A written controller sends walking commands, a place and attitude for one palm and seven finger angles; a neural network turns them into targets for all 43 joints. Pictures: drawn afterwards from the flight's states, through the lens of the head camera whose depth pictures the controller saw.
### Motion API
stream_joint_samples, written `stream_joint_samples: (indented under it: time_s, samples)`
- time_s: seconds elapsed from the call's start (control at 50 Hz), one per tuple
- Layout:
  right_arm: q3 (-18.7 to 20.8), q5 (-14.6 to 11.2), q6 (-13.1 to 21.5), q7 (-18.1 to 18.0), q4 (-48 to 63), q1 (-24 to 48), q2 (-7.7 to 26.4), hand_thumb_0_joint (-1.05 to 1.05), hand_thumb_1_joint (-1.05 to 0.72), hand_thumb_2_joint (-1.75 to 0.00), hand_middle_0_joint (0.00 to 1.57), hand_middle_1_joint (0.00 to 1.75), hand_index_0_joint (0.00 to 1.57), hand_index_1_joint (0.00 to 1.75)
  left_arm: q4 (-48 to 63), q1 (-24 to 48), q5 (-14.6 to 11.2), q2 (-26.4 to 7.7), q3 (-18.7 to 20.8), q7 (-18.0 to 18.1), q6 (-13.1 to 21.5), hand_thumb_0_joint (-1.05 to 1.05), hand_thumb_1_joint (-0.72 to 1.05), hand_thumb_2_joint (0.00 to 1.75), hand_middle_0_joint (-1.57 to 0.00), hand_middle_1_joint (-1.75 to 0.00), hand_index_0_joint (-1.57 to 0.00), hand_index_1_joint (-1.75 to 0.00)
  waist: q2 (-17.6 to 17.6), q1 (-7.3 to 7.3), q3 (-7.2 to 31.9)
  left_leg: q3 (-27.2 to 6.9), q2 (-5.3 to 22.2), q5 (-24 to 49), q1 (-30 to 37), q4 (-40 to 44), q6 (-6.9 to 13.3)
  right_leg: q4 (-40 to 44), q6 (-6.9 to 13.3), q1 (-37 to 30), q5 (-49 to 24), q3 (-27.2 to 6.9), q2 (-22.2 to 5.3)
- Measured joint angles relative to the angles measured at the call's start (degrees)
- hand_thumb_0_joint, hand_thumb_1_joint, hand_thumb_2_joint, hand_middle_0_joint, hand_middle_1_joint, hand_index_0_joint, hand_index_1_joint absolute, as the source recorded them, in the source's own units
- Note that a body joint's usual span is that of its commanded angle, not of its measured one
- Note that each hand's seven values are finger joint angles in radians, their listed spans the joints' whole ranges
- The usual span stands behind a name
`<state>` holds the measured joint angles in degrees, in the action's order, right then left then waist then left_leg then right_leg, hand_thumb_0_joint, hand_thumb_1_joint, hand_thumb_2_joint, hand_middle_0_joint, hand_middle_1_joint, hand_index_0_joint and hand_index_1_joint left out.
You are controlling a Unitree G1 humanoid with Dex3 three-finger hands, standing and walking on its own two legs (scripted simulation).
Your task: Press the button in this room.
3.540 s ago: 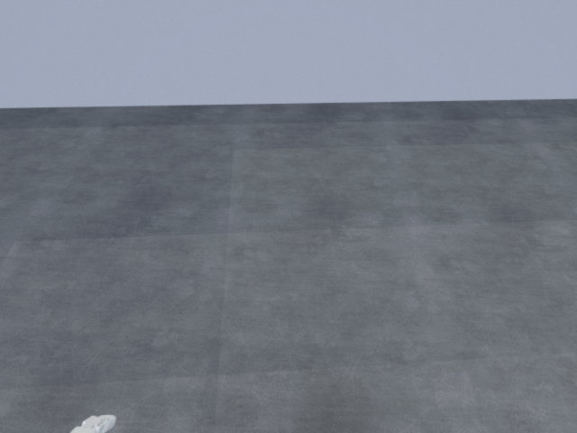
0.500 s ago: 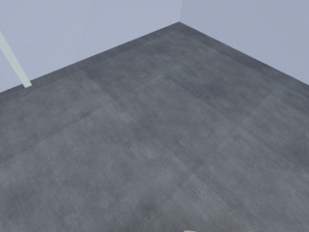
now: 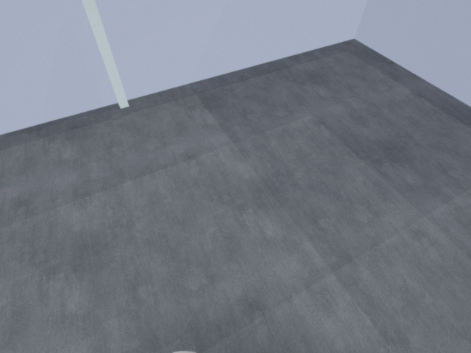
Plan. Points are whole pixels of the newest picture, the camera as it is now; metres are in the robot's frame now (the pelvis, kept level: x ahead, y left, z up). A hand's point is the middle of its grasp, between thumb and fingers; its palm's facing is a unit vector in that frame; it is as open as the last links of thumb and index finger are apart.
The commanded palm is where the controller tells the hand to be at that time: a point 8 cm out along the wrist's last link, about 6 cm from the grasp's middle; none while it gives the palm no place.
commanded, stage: stand and wait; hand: left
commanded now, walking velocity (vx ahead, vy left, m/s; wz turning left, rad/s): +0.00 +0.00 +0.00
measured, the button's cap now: out of the picture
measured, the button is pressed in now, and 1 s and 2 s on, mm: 0 0 0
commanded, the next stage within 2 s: turn or walk to find it in 0.18 s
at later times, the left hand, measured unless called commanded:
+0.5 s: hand out of the picture -0.01 +0.21 -0.17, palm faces +0.15 -0.96 -0.23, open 7.4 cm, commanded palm none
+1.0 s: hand out of the picture -0.12 +0.27 -0.18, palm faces +0.34 -0.91 -0.24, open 7.4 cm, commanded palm none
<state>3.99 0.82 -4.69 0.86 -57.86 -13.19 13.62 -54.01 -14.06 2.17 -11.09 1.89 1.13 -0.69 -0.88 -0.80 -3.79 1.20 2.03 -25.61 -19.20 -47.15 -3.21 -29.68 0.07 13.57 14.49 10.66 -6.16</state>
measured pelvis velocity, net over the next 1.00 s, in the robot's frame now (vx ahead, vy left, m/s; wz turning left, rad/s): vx -0.10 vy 0.05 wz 0.31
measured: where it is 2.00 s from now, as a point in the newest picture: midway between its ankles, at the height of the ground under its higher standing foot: outside the picture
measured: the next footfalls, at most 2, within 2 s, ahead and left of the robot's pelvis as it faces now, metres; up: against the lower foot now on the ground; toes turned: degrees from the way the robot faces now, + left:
left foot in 0.06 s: +0.02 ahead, +0.13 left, +0.00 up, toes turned +4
right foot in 0.46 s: +0.00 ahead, -0.09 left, +0.00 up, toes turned +1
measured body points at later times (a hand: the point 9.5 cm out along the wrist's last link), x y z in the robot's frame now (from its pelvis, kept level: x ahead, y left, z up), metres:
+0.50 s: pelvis -0.04 +0.02 +0.00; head -0.04 +0.01 +0.45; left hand -0.01 +0.26 -0.15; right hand +0.03 -0.21 -0.16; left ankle -0.02 +0.13 -0.73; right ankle -0.04 -0.09 -0.74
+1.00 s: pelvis -0.10 +0.05 +0.00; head -0.08 +0.08 +0.45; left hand -0.13 +0.32 -0.16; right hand +0.03 -0.17 -0.14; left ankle -0.11 +0.15 -0.74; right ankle -0.07 -0.09 -0.67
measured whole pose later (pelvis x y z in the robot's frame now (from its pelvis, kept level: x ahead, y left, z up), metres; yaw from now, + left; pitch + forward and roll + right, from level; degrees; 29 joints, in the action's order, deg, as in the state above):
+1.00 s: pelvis -0.10 +0.05 +0.00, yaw +18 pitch -1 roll -1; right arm 2.1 1.2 -1.3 -0.3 -55.9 -12.3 10.1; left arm -56.5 -12.1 1.4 -14.7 4.1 0.7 -3.8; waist -2.6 0.0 -3.4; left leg 2.4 -0.2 -14.0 -14.9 -29.4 2.1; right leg -59.5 -3.6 25.8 24.3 3.3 -5.1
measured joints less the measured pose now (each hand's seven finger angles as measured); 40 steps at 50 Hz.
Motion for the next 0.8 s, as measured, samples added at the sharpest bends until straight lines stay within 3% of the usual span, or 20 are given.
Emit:
stream_joint_samples:
  time_s: [0.06, 0.12, 0.2, 0.32, 0.44, 0.48, 0.54, 0.6, 0.64, 0.72, 0.8]
  samples:
    - [-0.83, -0.23, 1.56, -0.38, 0.34, 1.04, -0.46, 0.0, -0.91, -0.89, 0.2, 0.3, 0.2, 0.3, -1.73, -1.24, -0.4, -0.93, 0.28, 0.09, -0.38, 0.0, 0.9, 0.89, -0.21, -0.3, -0.2, -0.3, -0.46, -0.51, 0.2, 1.27, -0.02, 6.59, 5.96, 13.71, 1.08, -3.09, -1.35, 1.77, 1.07, 0.7, -0.7]
    - [-1.78, 0.07, 2.95, -0.91, 0.16, 2.53, -2.72, 0.0, -0.91, -0.89, 0.2, 0.3, 0.2, 0.3, -4.14, -1.93, -0.84, -2.63, 0.72, 0.41, -2.0, 0.0, 0.91, 0.89, -0.2, -0.3, -0.2, -0.3, -3.25, -1.37, -0.05, 2.79, -1.5, 6.77, 6.73, 14.43, 4.22, -10.5, -2.29, 4.61, 9.14, -3.22, -1.01]
    - [-3.16, 0.11, 4.03, -2.04, -0.28, 3.29, -4.9, 0.0, -0.91, -0.89, 0.2, 0.3, 0.2, 0.3, -7.09, -1.95, -0.93, -2.88, 0.66, 0.25, -3.01, 0.0, 0.91, 0.89, -0.2, -0.3, -0.2, -0.3, -2.92, -1.28, 0.55, 2.66, -1.9, 9.17, 8.75, 18.38, 5.31, -20.39, -2.51, 6.91, 11.3, -7.37, 1.37]
    - [-2.86, -0.01, 4.2, -2.35, -0.96, 3.52, -4.83, 0.0, -0.93, -0.89, 0.21, 0.3, 0.2, 0.3, -7.46, -0.87, -1.1, -1.11, 0.06, 0.03, -2.65, 0.0, 0.91, 0.89, -0.2, -0.3, -0.2, -0.3, -1.36, -0.53, 1.39, 1.5, -3.23, 12.41, 9.28, 22.18, 5.89, -17.32, -3.44, 4.5, 11.44, -7.91, 1.96]
    - [-2.0, 0.1, 3.14, -1.7, -1.42, 1.98, -3.76, 0.0, -0.92, -0.89, 0.21, 0.3, 0.2, 0.3, -5.15, 1.37, -1.21, 0.76, -0.14, 0.21, -1.37, 0.0, 0.91, 0.89, -0.2, -0.3, -0.2, -0.3, 0.26, 0.65, 1.94, -0.72, -4.57, 13.42, 5.82, 20.18, 5.25, -5.03, -3.07, -0.35, 6.63, -7.33, 3.24]
    - [-1.52, -0.22, 2.74, -1.41, -1.53, 1.26, -3.01, 0.0, -0.91, -0.89, 0.21, 0.3, 0.2, 0.3, -4.46, 1.83, -0.98, 1.54, -0.2, 0.42, -0.52, 0.0, 0.91, 0.89, -0.2, -0.3, -0.2, -0.3, 1.6, 0.81, 1.95, -1.79, -4.5, 12.77, 3.81, 17.37, 4.6, -0.64, -1.55, -1.86, 2.63, -6.37, 3.79]
    - [-0.65, 0.0, 1.15, -0.92, -1.66, 0.11, -2.26, 0.0, -0.91, -0.89, 0.2, 0.3, 0.2, 0.3, -2.98, 1.67, -0.65, 2.32, -0.25, 0.38, 0.12, 0.0, 0.91, 0.89, -0.2, -0.3, -0.2, -0.3, 2.53, 0.89, 2.06, -2.31, -4.43, 3.19, -1.32, 4.44, 3.2, -0.92, 0.75, -1.68, 2.38, -4.33, 3.51]
    - [0.17, 0.17, 0.21, -0.26, -1.65, -0.26, -1.6, 0.0, -0.91, -0.89, 0.2, 0.3, 0.2, 0.3, -2.17, 1.14, -0.48, 2.51, -0.16, 0.45, 0.04, 0.0, 0.91, 0.89, -0.2, -0.3, -0.2, -0.3, 2.45, 0.98, 1.79, -1.73, -3.24, 2.39, -5.85, -9.96, 2.14, 0.44, 1.04, -2.13, 1.42, -3.04, 2.95]
    - [0.47, 0.24, 0.08, -0.02, -1.33, -0.63, -1.35, 0.0, -0.91, -0.89, 0.2, 0.3, 0.2, 0.3, -2.09, 1.04, -0.31, 2.3, -0.08, 0.45, -0.21, 0.0, 0.91, 0.89, -0.2, -0.3, -0.2, -0.3, 2.13, 1.39, 1.55, -1.12, -1.99, 2.61, -6.52, -13.07, 1.35, 0.86, 0.85, -2.17, 0.94, -2.12, 2.39]
    - [0.45, 0.15, 0.01, 0.11, -1.06, -0.93, -1.34, 0.0, -0.91, -0.89, 0.2, 0.3, 0.2, 0.3, -1.79, 1.17, 0.01, 1.25, 0.31, 0.31, -0.23, 0.0, 0.91, 0.89, -0.21, -0.3, -0.2, -0.3, 0.67, 1.19, 0.82, 0.42, -0.09, 0.37, -3.57, -6.96, 0.45, 0.34, 0.28, -1.4, 0.7, -0.59, 0.78]
    - [-0.12, -0.12, 0.8, -0.03, -0.27, -0.42, -1.48, 0.0, -0.91, -0.89, 0.2, 0.3, 0.2, 0.3, -1.58, 1.29, -0.08, -0.36, 0.86, 0.07, -0.29, 0.0, 0.91, 0.89, -0.21, -0.3, -0.21, -0.3, -0.86, 0.64, 0.05, 2.18, 0.22, 2.7, 1.93, 6.53, 0.52, -3.1, -1.08, 0.74, 1.76, 0.87, -1.37]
